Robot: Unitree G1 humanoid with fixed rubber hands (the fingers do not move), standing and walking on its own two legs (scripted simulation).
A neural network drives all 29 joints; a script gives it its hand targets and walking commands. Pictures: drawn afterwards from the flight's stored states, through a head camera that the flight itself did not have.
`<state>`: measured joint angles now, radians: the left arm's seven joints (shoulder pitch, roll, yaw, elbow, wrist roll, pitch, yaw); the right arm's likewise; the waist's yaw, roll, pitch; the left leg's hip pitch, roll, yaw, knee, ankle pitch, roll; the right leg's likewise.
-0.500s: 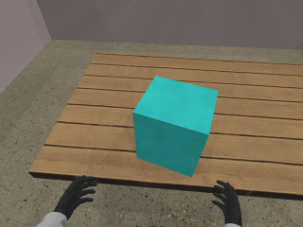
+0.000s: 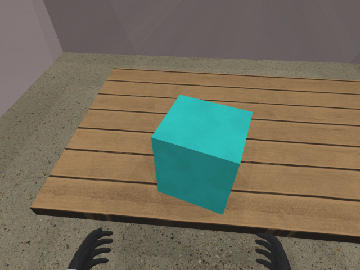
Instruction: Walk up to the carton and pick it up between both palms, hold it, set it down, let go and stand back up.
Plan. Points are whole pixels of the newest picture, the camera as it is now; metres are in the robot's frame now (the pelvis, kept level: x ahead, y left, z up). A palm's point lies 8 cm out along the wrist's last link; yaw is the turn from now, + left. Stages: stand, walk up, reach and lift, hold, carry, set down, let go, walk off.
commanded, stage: set down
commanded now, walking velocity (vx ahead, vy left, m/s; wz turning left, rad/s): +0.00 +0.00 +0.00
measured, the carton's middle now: (201, 155) +0.42 -0.04 +0.00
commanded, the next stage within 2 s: let go in 0.30 s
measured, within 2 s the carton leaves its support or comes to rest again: neither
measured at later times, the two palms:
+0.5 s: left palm out of the picture +0.15 +0.21 -0.08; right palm out of the picture +0.14 -0.22 -0.09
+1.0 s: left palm out of the picture +0.08 +0.23 -0.10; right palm out of the picture +0.09 -0.26 -0.12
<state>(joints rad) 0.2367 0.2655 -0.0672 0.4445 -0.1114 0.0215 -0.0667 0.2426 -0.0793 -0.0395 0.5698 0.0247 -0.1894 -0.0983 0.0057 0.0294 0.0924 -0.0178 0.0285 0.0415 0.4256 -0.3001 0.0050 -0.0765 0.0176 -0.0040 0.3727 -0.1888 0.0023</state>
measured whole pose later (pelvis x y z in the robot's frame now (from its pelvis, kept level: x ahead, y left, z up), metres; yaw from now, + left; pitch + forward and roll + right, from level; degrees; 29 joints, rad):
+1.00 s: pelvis +0.00 -0.01 -0.01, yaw +2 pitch -3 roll +0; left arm 0.31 0.21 0.02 0.69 0.02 -0.02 0.01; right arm 0.27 -0.24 -0.03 0.81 -0.01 -0.03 0.01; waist 0.01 0.03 0.00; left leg -0.12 0.02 0.02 0.49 -0.31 -0.01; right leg -0.19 0.00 -0.03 0.49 -0.24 -0.01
